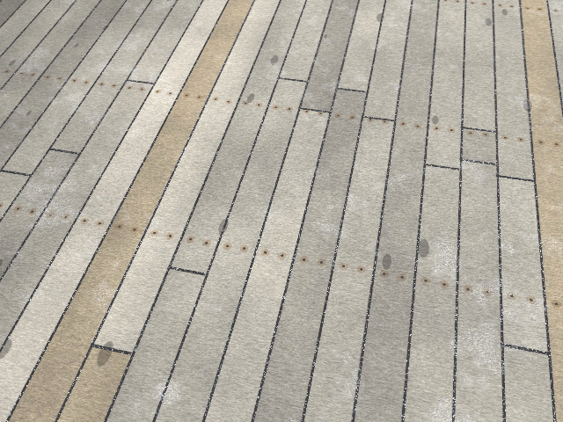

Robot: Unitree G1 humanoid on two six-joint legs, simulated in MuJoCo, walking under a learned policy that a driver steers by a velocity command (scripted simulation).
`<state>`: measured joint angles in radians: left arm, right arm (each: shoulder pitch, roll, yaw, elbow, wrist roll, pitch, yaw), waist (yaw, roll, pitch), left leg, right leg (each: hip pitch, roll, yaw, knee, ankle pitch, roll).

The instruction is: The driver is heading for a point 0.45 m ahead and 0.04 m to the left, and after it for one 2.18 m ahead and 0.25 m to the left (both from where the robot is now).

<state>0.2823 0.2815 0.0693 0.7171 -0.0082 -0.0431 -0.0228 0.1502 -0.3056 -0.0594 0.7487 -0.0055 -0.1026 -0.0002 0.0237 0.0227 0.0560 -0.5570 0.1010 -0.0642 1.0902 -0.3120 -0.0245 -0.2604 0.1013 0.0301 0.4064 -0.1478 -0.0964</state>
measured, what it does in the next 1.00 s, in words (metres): walks ahead: left foot, then right foot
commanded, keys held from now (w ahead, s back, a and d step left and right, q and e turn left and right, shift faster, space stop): w+e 0.12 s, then w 0.22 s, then q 0.66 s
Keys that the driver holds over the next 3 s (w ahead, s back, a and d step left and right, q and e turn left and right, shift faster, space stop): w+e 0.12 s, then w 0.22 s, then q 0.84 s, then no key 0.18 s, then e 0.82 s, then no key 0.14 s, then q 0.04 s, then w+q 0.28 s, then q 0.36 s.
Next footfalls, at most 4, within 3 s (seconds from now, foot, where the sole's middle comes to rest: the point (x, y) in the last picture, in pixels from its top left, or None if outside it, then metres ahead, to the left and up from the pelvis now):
0.28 left None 0.35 0.14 -0.78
0.72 right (346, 414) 0.47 -0.08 -0.78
1.14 left None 0.40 0.17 -0.78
1.54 right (332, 417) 0.47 -0.05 -0.78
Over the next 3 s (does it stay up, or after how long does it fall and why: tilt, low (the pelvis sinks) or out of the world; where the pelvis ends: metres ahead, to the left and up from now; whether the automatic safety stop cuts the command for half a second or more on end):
stays up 0.55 0.03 -0.01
